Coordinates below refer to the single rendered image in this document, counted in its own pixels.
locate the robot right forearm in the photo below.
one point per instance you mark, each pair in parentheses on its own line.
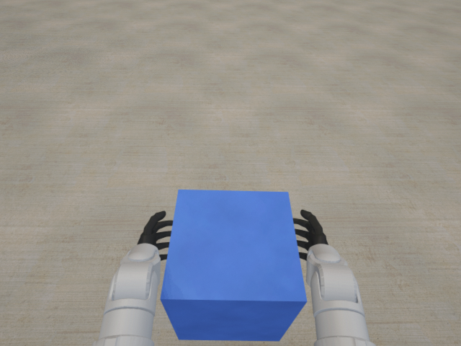
(337,304)

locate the right robot hand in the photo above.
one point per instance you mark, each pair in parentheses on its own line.
(314,235)

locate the left robot hand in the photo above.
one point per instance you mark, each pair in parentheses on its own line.
(150,235)

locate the robot left forearm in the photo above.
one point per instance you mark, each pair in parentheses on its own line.
(131,300)

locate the carton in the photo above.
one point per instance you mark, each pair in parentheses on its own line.
(233,268)

